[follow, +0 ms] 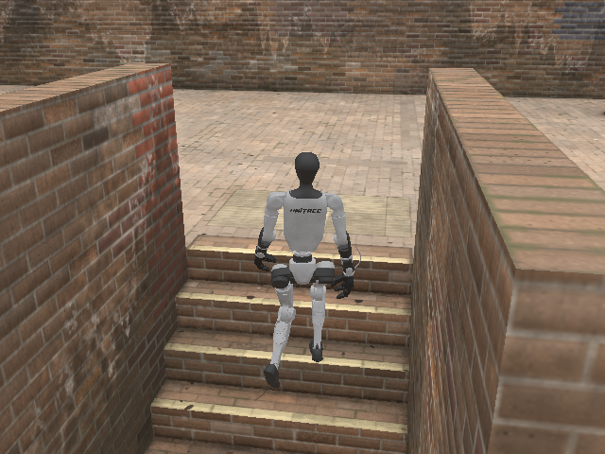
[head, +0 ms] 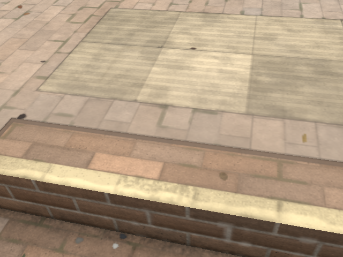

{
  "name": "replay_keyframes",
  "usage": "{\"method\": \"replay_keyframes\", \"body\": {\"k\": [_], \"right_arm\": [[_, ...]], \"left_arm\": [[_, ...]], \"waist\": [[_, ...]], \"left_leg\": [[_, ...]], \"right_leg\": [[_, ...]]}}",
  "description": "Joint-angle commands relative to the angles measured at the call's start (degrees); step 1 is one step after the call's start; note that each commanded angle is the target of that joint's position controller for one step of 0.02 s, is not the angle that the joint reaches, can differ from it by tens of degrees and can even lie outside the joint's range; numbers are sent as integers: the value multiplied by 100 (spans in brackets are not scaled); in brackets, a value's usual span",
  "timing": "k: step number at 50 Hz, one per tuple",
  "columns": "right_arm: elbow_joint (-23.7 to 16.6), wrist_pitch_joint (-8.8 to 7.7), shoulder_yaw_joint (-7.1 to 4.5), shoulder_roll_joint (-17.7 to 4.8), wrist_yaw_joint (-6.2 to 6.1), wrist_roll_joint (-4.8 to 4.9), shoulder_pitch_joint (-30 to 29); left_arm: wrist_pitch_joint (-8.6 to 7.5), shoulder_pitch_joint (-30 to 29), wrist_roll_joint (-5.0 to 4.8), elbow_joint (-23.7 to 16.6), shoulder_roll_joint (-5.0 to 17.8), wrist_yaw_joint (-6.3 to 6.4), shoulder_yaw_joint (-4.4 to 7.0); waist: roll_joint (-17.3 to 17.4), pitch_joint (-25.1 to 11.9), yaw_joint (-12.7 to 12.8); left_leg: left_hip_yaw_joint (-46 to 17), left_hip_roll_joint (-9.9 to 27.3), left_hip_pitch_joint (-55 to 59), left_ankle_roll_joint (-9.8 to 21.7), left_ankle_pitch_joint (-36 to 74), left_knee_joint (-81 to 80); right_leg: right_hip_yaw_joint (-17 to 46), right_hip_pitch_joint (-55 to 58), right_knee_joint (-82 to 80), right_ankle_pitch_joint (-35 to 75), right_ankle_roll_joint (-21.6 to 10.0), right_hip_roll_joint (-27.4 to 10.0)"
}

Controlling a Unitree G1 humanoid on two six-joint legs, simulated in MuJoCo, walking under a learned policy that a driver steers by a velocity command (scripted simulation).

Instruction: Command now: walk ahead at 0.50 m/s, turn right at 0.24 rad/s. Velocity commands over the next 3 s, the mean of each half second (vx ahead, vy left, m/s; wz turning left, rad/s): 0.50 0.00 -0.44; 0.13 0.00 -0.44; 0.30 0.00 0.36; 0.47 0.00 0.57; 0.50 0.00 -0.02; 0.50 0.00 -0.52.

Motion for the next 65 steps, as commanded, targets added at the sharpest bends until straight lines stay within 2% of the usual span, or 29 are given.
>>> {"method": "replay_keyframes", "body": {"k": [1, 2, 7, 10, 14, 17, 21, 22, 23, 24, 25, 26, 28, 30, 34, 38, 42, 43, 44, 45, 47, 48, 49, 50, 51, 54, 57, 63, 65], "right_arm": [[-1644, -210, 237, 672, -546, -410, -1107], [-725, 28, 207, 112, -362, 110, -688], [-1153, 37, 530, 258, -433, 71, -1364], [-1240, 29, 623, 440, -406, -21, -1734], [-2031, -50, 645, 351, -538, 113, -3001], [-2641, 417, 751, 751, -619, 0, -4227], [-2698, 652, 418, -120, -407, 58, -3033], [-2395, 574, 261, -316, -448, 28, -1966], [-1867, 583, 228, -385, -518, 129, -495], [-1510, 606, 142, -687, -661, -54, 434], [-1469, 405, 156, -589, -742, -82, 272], [-1326, 195, 141, -558, -678, 75, -277], [-625, -5, 382, 660, -643, 127, -595], [-511, -174, 510, 1188, -703, 208, -1151], [-668, -284, 306, 436, -742, -111, -1300], [-379, -328, 266, -94, -909, -359, -372], [-210, -370, 140, -455, -796, -421, 493], [-368, -354, 33, -544, -566, -136, 117], [-345, -292, -117, -610, -1035, 559, 901], [-182, -168, -64, -406, -1199, 628, 1227], [-431, -119, -125, -662, -1052, 474, 1074], [-741, -262, -108, -618, -813, 501, 1061], [-780, -441, 10, -322, -76, -38, 203], [-764, -306, -180, -626, -18, 104, 362], [-577, -320, -241, -433, -31, 208, 415], [-506, -379, 16, 212, -252, 254, 604], [-136, -102, 52, -2, -369, 263, 999], [-682, -250, 14, -297, -461, 130, -540], [-574, -315, -67, -354, -394, 70, -53]], "left_arm": [[-84, 1315, -505, 1299, -300, 488, 188], [-121, 725, -85, 1174, -72, 246, 89], [-461, 1514, 185, 1586, 470, -63, 275], [-438, 2856, 291, 2080, 60, -69, 125], [-535, 3197, 515, 2191, 6, -161, -22], [-586, 3415, 91, 2219, -90, -234, -61], [-854, 2754, -338, 1748, 1273, -448, 369], [-858, 2781, -7, 1828, 1230, -579, 476], [-859, 3254, 331, 1889, 594, -631, 378], [-676, 2671, 427, 1794, -168, -724, 265], [-575, 2000, -10, 1954, 243, -726, 420], [-533, 1826, -199, 1921, 454, -608, 517], [-504, 799, -93, 1299, 182, -344, 442], [-389, 629, -86, 911, -430, -273, 261], [-256, -334, -208, 240, -271, -280, 102], [-232, -1026, -372, -415, 48, -160, -41], [178, -1730, -39, -1223, -15, -89, -217], [436, -2259, 36, -1370, 19, -196, -305], [390, -1305, -319, -1343, -437, 217, -206], [355, -993, -440, -1122, -206, 346, -111], [27, 608, -492, -921, -163, 420, 103], [-60, 1139, -388, -787, 37, 427, 197], [302, 717, 155, -770, 1048, -6, 132], [257, 1671, 349, -299, 1556, 10, 556], [120, 1636, 242, 2, 1768, 71, 621], [-372, -441, -125, 384, 711, 75, 296], [-620, -1109, 42, 376, -52, 227, 104], [-874, 485, 62, 602, 652, 353, 314], [-941, 3, 118, 304, 919, 358, 366]], "waist": [[-552, 1008, -651], [-437, 493, -569], [-292, 654, -706], [-1003, 807, -408], [-578, 987, -213], [-1277, 1132, -37], [-1851, -59, -999], [-1356, -765, -1194], [-39, -2250, -1189], [1640, -1594, -1630], [1291, 174, -1736], [718, 902, -1280], [-954, 781, -765], [-719, 660, -284], [42, 427, -105], [-278, 348, -332], [165, 130, -247], [121, 576, -189], [464, 1417, -496], [218, 1567, -502], [452, 437, 232], [-86, -369, 279], [-2065, -930, 703], [-1399, -905, 904], [-1523, -301, 791], [-192, 431, -639], [23, 252, -984], [-633, 717, -428], [-676, 972, -804]], "left_leg": [[701, 172, -2433, -226, -195, 3382], [-504, 229, -3304, 83, -232, 3715], [694, 739, -4543, 59, -356, 3681], [771, 596, -5799, 206, -1170, 6477], [1410, 1048, -5424, 127, -944, 4521], [2135, 1173, -3897, -366, -2075, 2854], [2766, -57, -1329, -612, -3165, -806], [1956, 134, -121, -243, -2683, -1575], [-271, 1040, 2387, 693, -1747, -2241], [-3435, 2493, 3127, 1527, -3976, -4870], [-4331, 2553, 1551, 1061, -6985, -5547], [-3891, 2670, 790, 956, -6734, -5278], [-1685, 2484, 807, 582, -4309, -4942], [209, 2050, 949, 157, -1405, -5062], [1839, 1887, 949, 243, 915, -5990], [2190, 2119, 2696, -88, 1719, -6191], [2502, 2183, 3359, -243, 2327, -6355], [2542, 2295, 2767, -123, 2130, -6867], [2789, 2427, 2669, -186, 1473, -7307], [2916, 2314, 2425, -95, 2698, -6972], [2888, 2121, 2406, -555, 6372, -4906], [2644, 1736, 1242, -697, 4688, -3792], [1368, 960, -295, -525, -983, -2508], [137, 757, -594, -442, -1743, 260], [-652, 375, -1489, -340, -1409, 2311], [-265, 594, -2031, -577, -846, 3993], [-73, 897, -1941, -766, -519, 3251], [715, 1146, -2194, -1072, -2514, 1371], [1088, 1182, -871, -979, -2277, 386]], "right_leg": [[4226, 2178, -4591, -2437, -582, -903], [4392, 2254, -4655, -1651, -761, -942], [2644, 2728, -4976, 980, -215, -745], [3210, 3304, -5043, 381, -689, -905], [2740, 2950, -5466, 684, -592, -803], [3124, 1746, -6759, 1383, -1242, -1265], [2421, 4383, -5638, 12433, -1556, -1991], [2031, 4752, -4068, 13354, -1270, -1644], [2106, 3302, -2412, 11718, -1010, -1248], [1916, 757, -130, 4345, -577, -9], [2198, -729, 3010, 3915, -505, -147], [1967, -1196, 4019, 3914, -416, -308], [1901, -1580, 4562, 3405, -884, -267], [1805, -1568, 4075, 2750, -1086, -379], [522, -1729, 4837, 1421, -653, -626], [783, -3146, 5325, 608, -589, -551], [390, -2690, 2467, 1268, -413, -1163], [-7, -2033, 959, -555, -366, -1070], [-840, -699, 787, -1159, -179, -1146], [-1413, 230, 119, -1194, -126, -868], [-172, 2384, -649, 1039, -424, -449], [950, 4116, -1205, 1387, -659, -812], [3558, 3488, -3272, -454, -955, -1685], [4564, 3419, -4438, -2984, -924, -1894], [4838, 2819, -4738, -3575, -793, -2006], [3518, 1388, -4657, -3162, -471, -2167], [2000, 1254, -4836, -1607, -331, -2059], [586, 2726, -5800, -1135, -438, -2487], [-119, 2319, -6280, -639, -175, -2343]]}}
Next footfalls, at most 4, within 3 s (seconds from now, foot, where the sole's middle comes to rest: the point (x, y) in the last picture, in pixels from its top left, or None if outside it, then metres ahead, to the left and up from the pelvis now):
0.42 left None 0.38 0.10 -0.44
0.92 right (308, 199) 0.54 -0.27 -0.24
1.50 left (215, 182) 0.58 -0.03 -0.24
1.88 right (296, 128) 0.81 -0.29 -0.24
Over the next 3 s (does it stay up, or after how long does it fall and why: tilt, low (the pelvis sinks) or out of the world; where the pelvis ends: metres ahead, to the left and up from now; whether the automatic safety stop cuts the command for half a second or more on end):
stays up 1.24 -0.22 0.52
